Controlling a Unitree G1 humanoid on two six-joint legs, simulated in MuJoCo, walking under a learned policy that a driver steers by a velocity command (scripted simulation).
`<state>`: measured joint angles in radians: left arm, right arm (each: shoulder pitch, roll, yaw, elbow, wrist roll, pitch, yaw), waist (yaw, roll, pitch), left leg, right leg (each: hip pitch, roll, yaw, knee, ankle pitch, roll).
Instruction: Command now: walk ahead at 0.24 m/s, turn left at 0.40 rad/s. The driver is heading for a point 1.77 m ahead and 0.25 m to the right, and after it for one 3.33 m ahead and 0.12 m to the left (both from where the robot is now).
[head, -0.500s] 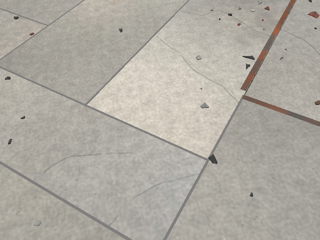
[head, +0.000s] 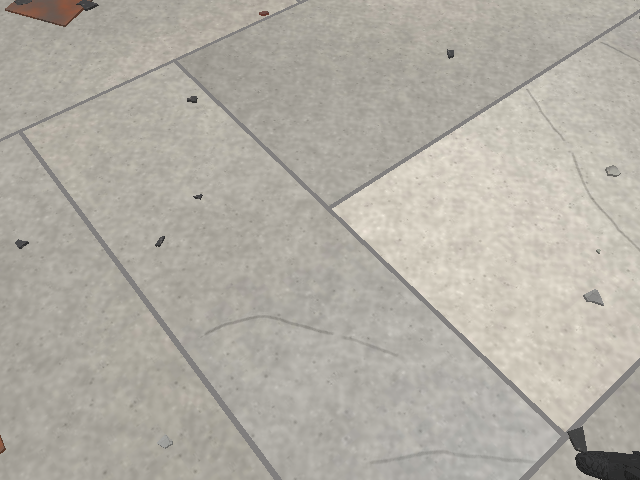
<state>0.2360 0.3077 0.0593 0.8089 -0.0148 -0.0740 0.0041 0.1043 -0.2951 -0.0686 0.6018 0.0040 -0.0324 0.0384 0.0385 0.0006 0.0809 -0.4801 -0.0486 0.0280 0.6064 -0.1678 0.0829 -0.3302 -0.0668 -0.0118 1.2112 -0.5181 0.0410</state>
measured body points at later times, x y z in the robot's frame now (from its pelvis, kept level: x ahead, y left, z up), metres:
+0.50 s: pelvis +0.12 -0.03 +0.01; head +0.14 -0.04 +0.46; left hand +0.25 +0.24 -0.09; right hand +0.27 -0.27 -0.11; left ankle +0.09 +0.07 -0.72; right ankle +0.17 -0.16 -0.72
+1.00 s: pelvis +0.14 -0.04 +0.01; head +0.14 -0.04 +0.46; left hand +0.23 +0.22 -0.12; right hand +0.22 -0.30 -0.13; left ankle +0.09 +0.07 -0.72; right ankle +0.17 -0.16 -0.72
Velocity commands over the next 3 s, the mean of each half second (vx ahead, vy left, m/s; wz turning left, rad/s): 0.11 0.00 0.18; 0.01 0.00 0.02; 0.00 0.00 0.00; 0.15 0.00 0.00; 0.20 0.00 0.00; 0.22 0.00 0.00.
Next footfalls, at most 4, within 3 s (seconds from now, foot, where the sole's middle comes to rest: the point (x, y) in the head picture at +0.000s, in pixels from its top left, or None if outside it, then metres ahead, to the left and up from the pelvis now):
0.36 right None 0.21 -0.16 -0.76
2.36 left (315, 434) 0.49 0.05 -0.76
2.66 right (428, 472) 0.43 -0.18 -0.76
3.00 left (292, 419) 0.52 0.10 -0.76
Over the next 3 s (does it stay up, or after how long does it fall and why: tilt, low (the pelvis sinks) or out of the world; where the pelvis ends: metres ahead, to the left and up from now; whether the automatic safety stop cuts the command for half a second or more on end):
stays up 0.46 -0.01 0.01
